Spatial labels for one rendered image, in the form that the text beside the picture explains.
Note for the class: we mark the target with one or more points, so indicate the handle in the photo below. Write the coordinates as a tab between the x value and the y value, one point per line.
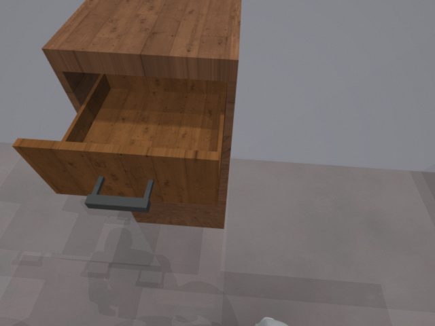
119	203

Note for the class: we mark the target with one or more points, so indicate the cabinet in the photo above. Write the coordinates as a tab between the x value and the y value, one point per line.
184	39

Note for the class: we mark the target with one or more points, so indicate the drawer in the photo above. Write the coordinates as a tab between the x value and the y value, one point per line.
131	129

